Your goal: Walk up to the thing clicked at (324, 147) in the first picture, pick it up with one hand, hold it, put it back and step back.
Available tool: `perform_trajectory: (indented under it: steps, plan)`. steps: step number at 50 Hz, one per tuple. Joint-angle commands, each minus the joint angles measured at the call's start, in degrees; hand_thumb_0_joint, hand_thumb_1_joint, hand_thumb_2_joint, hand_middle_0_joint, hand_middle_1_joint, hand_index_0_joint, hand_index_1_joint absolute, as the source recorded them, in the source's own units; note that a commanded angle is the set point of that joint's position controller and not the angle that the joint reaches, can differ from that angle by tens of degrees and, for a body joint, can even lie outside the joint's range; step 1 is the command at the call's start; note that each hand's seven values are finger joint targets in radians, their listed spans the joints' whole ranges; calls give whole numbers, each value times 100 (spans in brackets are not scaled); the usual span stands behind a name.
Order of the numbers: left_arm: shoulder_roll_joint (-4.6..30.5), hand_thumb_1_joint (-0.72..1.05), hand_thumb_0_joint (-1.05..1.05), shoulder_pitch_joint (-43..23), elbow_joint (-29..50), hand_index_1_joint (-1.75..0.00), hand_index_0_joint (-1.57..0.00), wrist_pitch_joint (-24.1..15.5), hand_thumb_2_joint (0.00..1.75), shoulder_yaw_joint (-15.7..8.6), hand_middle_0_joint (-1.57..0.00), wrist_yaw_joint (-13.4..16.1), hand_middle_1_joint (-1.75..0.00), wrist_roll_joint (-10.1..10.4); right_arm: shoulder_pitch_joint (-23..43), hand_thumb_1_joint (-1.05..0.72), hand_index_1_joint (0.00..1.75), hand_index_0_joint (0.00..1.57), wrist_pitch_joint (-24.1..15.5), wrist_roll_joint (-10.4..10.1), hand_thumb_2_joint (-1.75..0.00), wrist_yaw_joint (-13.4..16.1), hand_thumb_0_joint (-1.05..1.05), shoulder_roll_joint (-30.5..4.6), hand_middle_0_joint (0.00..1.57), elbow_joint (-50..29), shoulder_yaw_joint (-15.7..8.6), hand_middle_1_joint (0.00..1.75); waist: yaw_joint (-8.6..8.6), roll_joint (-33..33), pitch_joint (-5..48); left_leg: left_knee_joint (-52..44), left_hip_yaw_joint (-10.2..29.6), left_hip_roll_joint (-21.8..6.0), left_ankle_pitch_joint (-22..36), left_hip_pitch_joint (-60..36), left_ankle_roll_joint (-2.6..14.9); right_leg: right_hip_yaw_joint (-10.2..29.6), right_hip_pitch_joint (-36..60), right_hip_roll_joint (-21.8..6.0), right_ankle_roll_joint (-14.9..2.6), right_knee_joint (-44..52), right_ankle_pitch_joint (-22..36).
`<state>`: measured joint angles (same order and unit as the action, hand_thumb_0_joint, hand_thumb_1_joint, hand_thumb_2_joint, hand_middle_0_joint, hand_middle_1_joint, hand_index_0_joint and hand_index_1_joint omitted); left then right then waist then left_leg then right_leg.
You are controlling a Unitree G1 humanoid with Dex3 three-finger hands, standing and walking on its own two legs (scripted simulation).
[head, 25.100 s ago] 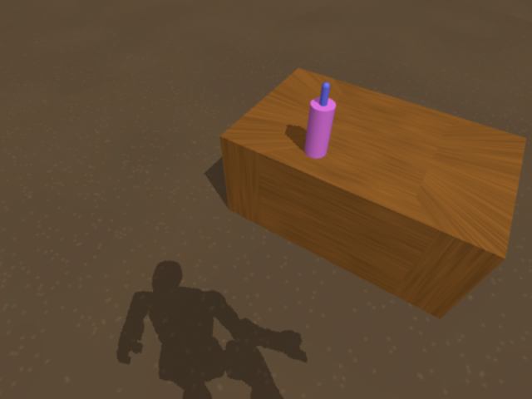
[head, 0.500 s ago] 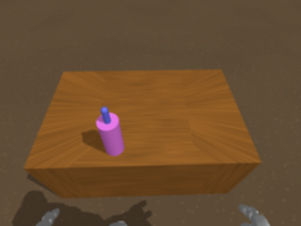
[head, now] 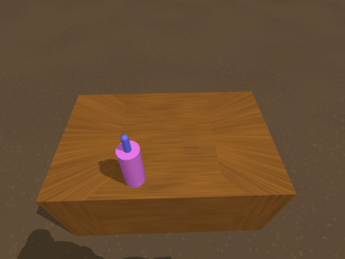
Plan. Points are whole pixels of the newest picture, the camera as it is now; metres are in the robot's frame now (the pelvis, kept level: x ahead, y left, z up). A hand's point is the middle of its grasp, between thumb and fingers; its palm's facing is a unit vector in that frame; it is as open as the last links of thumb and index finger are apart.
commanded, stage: stand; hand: left
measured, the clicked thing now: (130, 159) +0.49 +0.16 -0.18
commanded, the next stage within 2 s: step back in 1.80 s
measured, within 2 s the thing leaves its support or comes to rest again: neither
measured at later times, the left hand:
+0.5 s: hand out of the picture +0.06 +0.25 -0.15, palm faces -0.02 -0.94 -0.34, open 7.4 cm
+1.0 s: hand out of the picture +0.07 +0.25 -0.15, palm faces -0.03 -0.94 -0.34, open 7.4 cm
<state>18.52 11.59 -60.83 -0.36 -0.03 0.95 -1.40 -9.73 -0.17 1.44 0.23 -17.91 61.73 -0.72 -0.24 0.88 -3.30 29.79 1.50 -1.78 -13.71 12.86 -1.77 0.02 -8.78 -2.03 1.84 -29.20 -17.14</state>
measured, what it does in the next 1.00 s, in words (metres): stands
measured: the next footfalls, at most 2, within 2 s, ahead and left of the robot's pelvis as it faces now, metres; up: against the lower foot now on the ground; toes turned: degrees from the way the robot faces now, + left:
none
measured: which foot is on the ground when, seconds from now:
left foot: down 0.00-1.00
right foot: down 0.00-1.00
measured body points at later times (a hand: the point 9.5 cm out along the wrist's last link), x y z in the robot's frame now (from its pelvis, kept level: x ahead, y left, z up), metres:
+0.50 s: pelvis +0.00 +0.00 +0.01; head +0.00 +0.00 +0.46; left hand +0.07 +0.30 -0.13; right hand +0.07 -0.30 -0.13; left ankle +0.03 +0.14 -0.73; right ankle -0.01 -0.14 -0.73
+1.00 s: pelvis +0.01 +0.00 +0.01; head +0.02 -0.01 +0.46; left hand +0.07 +0.30 -0.12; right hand +0.07 -0.30 -0.13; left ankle +0.03 +0.14 -0.73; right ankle -0.01 -0.14 -0.73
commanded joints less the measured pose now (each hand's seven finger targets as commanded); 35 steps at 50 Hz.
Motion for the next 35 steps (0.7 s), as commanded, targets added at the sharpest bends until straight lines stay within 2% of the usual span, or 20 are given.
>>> perform_trajectory:
  steps: [1,3,5,8,11,17,26,27,29,32,35]
  plan:
    - [1201,90,0,-260,177,-30,-20,-168,90,-257,-20,88,-30,28,230,-90,30,20,-131,-39,-90,87,0,-1146,20,-232,-259,30,-2,-71,140,-817,478,-363,418,-343,303,455,-214,-412,-329,944,563]
    - [1172,90,0,-331,90,-30,-20,-162,90,-242,-20,82,-30,18,333,-90,30,20,-109,-40,-90,78,0,-1134,20,-183,-247,30,26,-129,-2,-893,474,-365,265,-290,286,437,-230,-407,-305,1056,311]
    - [1184,90,0,-381,42,-30,-20,-168,90,-238,-20,77,-30,25,299,-90,30,20,-114,-47,-90,82,0,-1148,20,-130,-241,30,7,-98,148,-898,448,-397,536,-398,287,452,-78,-450,-305,1090,611]
    - [1188,90,0,-406,-56,-30,-20,-166,90,-231,-20,75,-30,27,343,-90,30,20,-108,-49,-90,74,0,-1155,20,-59,-231,30,20,-101,150,-960,433,-400,566,-415,272,436,22,-462,-281,1146,687]
    - [1204,90,0,-443,-114,-30,-20,-171,90,-233,-20,70,-30,40,377,-90,30,20,-118,-58,-90,77,0,-1194,20,-23,-219,30,33,-45,306,-966,397,-420,892,-553,274,419,168,-481,-263,1156,1033]
    - [1197,90,0,-568,-201,-30,-20,-137,90,-234,-20,56,-30,40,399,-90,30,20,-120,-56,-90,92,0,-1238,20,64,-185,30,32,78,198,-1169,408,-456,806,-479,255,359,209,-455,-236,1170,958]
    - [1210,90,0,-638,-250,-30,-20,-125,90,-236,-20,38,-30,36,482,-90,30,20,-151,-67,-90,94,0,-1306,20,108,-196,30,46,1,296,-1204,394,-493,1086,-600,243,361,277,-481,-227,1232,1101]
    - [1216,90,0,-636,-267,-30,-20,-126,90,-231,-20,35,-30,37,515,-90,30,20,-140,-75,-90,89,0,-1279,20,112,-187,30,25,-85,152,-1241,387,-463,898,-607,226,359,103,-471,-220,1281,948]
    - [1224,90,0,-649,-268,-30,-20,-125,90,-231,-20,37,-30,28,537,-90,30,20,-129,-73,-90,87,0,-1310,20,111,-203,30,26,-102,187,-1232,392,-489,919,-669,236,363,93,-471,-225,1305,943]
    - [1250,90,0,-678,-259,-30,-20,-116,90,-247,-20,33,-30,40,481,-90,30,20,-115,-62,-90,78,0,-1320,20,131,-212,30,9,-60,167,-1339,385,-468,541,-510,236,360,145,-460,-222,1323,741]
    - [1237,90,0,-651,-272,-30,-20,-129,90,-241,-20,26,-30,41,522,-90,30,20,-113,-67,-90,63,0,-1288,20,125,-204,30,13,-137,213,-1286,376,-484,715,-620,251,375,124,-485,-226,1341,849]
